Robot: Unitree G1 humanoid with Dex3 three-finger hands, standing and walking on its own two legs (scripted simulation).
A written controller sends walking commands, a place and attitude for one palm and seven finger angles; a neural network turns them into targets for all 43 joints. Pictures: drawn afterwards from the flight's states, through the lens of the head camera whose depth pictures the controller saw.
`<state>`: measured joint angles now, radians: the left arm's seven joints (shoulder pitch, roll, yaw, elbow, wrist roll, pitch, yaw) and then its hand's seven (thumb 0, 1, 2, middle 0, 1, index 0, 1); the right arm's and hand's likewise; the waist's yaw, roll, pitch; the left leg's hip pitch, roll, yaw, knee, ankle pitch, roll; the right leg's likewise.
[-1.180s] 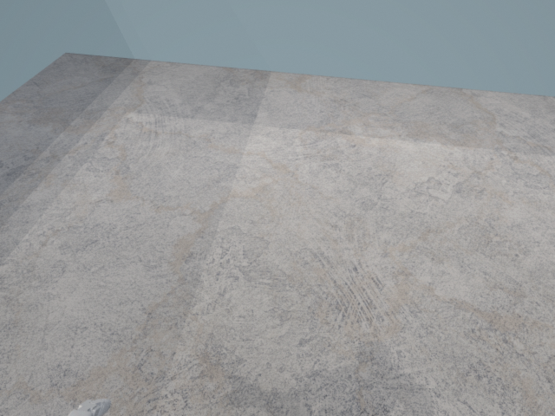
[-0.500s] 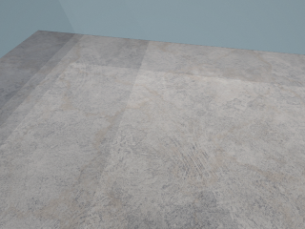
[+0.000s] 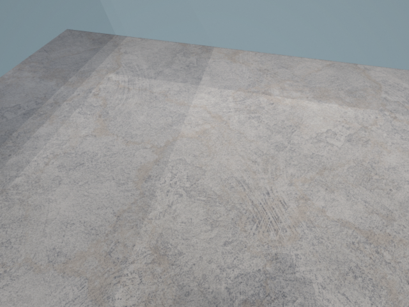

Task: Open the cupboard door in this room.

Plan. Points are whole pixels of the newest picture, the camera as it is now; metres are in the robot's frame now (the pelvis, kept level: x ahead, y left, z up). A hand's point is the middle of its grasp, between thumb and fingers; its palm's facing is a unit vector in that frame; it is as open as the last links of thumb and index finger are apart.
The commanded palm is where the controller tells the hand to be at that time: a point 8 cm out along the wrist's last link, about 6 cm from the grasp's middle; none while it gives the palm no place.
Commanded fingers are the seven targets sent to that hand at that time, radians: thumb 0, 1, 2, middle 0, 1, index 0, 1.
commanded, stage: turn or walk to find it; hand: left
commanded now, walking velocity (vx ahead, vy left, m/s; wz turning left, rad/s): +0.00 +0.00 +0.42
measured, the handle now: out of the picture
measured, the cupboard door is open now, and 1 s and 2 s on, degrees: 0 0 0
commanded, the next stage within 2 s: none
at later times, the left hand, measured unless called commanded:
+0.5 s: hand out of the picture +0.01 +0.19 -0.15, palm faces +0.21 -0.93 -0.29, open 7.4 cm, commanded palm none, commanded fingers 0.00 0.90 0.90 -0.20 -0.30 -0.20 -0.30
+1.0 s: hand out of the picture -0.10 +0.21 -0.17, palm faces +0.44 -0.86 -0.27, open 7.4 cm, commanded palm none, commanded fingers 0.00 0.90 0.90 -0.20 -0.30 -0.20 -0.30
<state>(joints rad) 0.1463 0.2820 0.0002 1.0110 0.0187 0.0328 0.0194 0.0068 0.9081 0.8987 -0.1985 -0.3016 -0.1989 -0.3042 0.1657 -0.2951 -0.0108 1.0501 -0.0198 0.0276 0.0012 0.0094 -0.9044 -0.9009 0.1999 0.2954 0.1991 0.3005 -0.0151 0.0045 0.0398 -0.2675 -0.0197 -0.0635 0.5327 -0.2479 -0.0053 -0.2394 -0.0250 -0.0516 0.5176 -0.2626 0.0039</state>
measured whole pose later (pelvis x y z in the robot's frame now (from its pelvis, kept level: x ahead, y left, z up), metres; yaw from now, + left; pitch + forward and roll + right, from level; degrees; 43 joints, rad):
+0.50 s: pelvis -0.03 -0.02 +0.00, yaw +13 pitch +0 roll +0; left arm 0.20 0.20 0.03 0.91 0.02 0.02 0.03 0.01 0.91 0.90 -0.20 -0.30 -0.20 -0.30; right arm 0.24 -0.25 -0.09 0.96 -0.02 0.07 0.00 0.01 -0.90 -0.90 0.20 0.30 0.20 0.30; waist -0.03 0.04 0.06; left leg -0.50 -0.07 -0.10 0.91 -0.40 -0.02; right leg -0.22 -0.02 -0.05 0.56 -0.33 -0.01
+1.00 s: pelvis -0.06 -0.01 +0.00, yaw +25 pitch +0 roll +0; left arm 0.23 0.25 0.06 0.94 0.02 0.06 0.01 0.01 0.91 0.90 -0.20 -0.30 -0.20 -0.30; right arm 0.16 -0.20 -0.04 0.93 -0.03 0.02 0.00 0.01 -0.90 -0.90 0.20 0.30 0.20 0.30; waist 0.00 -0.02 0.07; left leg -0.26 -0.01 -0.01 0.52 -0.25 0.01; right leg -0.41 -0.07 -0.05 0.92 -0.47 0.06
